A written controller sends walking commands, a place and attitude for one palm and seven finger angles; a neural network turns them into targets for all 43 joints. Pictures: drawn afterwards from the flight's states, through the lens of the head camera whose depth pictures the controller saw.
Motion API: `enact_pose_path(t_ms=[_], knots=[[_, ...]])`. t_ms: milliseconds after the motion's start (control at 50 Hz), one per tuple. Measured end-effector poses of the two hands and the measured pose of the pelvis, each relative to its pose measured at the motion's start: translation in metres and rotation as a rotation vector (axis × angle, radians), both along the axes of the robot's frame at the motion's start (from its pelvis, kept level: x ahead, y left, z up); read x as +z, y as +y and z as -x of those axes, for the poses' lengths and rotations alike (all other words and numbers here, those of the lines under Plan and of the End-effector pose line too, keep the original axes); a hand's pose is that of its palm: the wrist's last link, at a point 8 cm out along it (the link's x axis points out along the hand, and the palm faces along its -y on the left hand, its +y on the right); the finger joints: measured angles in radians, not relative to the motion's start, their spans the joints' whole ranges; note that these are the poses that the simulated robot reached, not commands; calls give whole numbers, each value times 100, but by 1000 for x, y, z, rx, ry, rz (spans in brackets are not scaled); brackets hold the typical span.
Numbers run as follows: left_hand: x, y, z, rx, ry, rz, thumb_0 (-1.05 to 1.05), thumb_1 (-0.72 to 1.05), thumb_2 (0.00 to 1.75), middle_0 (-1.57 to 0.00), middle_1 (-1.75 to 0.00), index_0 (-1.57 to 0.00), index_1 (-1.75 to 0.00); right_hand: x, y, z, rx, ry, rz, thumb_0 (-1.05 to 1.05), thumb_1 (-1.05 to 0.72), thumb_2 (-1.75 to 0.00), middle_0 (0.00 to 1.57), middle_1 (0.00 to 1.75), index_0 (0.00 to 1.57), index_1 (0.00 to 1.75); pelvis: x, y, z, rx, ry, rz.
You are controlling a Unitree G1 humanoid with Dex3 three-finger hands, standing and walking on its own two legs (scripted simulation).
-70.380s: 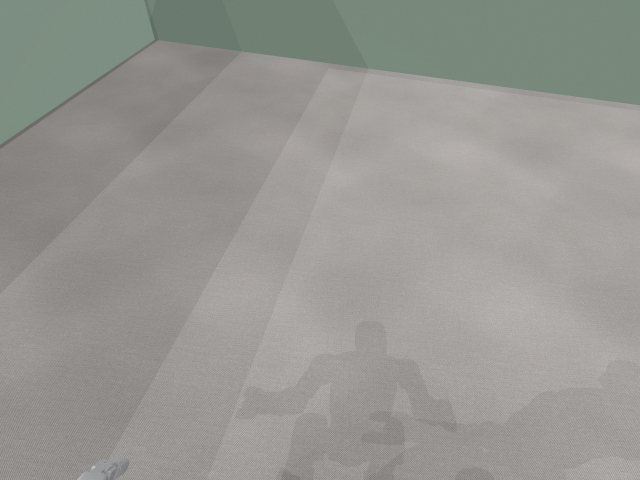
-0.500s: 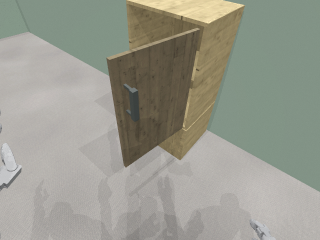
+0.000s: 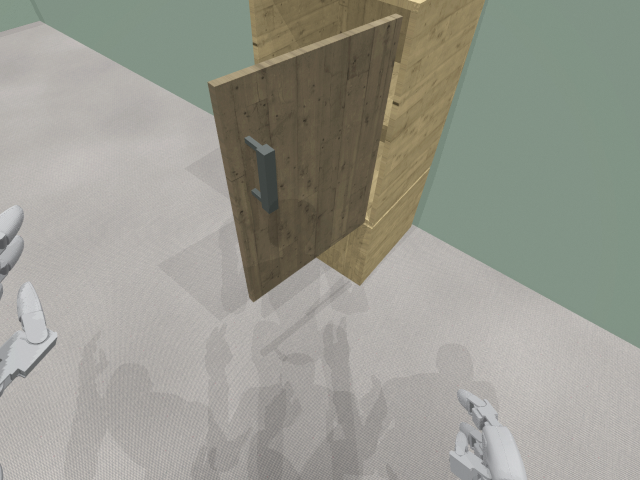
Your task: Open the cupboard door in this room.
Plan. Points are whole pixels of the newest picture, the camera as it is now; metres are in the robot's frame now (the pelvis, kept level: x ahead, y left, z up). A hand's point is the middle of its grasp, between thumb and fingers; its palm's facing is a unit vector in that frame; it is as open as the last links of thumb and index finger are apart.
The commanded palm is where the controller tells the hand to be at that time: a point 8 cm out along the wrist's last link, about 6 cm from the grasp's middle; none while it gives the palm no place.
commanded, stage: stop stepping back and stand still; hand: left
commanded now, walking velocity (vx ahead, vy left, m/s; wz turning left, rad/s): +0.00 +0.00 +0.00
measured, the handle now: (260, 175) +0.59 +0.13 +0.02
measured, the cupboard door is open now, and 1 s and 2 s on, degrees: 81 81 81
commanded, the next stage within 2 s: let the arm hang, fingers relaxed in 0.18 s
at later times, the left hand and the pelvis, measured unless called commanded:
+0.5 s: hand out of the picture +0.12 +0.20 -0.13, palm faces +0.00 -0.96 -0.29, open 7.4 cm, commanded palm none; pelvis -0.01 +0.00 -0.01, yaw +1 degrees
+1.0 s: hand out of the picture -0.07 +0.18 -0.17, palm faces +0.07 -0.97 -0.25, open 7.3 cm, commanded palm none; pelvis -0.01 -0.01 +0.00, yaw +2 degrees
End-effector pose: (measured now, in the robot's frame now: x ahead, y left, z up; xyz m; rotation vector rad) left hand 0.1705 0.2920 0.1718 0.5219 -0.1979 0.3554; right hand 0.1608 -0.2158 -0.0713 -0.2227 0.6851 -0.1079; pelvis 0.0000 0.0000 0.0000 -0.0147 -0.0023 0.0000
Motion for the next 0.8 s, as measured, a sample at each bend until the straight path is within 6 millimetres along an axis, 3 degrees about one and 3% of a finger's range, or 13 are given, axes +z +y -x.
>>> enact_pose_path(t_ms=[120,280,320,360,400,480,560,620,680,800], knots=[[7,0,14,2,13,-37,1,89,90,-22,-31,-21,-30,0,-11,5,-17,23,15,1,-90,-90,20,30,20,30,1,-3,0,0,8,13],[-8,11,14,89,49,21,1,89,90,-21,-31,-21,-30,-4,-26,11,-42,53,42,1,-90,-90,20,30,20,30,3,-4,0,1,0,11],[-35,12,6,64,143,32,1,90,90,-21,-31,-21,-30,-13,-30,11,-7,70,26,1,-90,-90,20,30,20,30,0,-3,2,14,13,14],[-89,12,-2,65,362,105,0,90,90,-20,-30,-20,-30,-27,-36,15,7,127,17,1,-90,-90,20,30,20,30,-4,0,6,19,14,15],[-150,6,4,75,609,189,0,90,90,-20,-30,-20,-30,-38,-42,22,-4,179,14,1,-90,-90,20,30,20,30,-7,1,8,21,14,13],[-251,-30,48,78,1015,356,1,91,90,-20,-30,-20,-30,-50,-49,52,-42,291,26,1,-90,-90,20,30,20,30,-10,-1,11,22,2,2],[-311,-76,110,79,1292,525,1,91,90,-20,-30,-20,-30,-53,-49,95,-67,452,50,0,-91,-90,20,30,20,30,-10,-6,11,30,-13,-1],[-325,-76,148,173,1377,586,-1,98,90,-21,-30,-21,-30,-56,-44,127,-72,579,55,0,-91,-90,20,30,20,30,-7,-11,13,43,-14,4],[-327,-73,185,231,1468,603,-1,99,90,-21,-30,-21,-30,-61,-37,152,-80,673,39,0,-91,-90,20,30,20,30,-5,-12,14,49,-14,9],[-313,-63,239,349,1596,591,0,95,90,-21,-30,-20,-30,-75,-18,175,-96,745,-35,0,-91,-90,20,30,20,30,-2,-9,13,46,-21,7]])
